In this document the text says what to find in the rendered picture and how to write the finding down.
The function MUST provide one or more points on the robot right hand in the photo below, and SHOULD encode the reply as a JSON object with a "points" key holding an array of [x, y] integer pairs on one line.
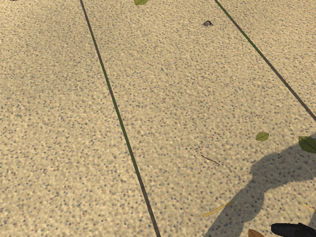
{"points": [[293, 230]]}

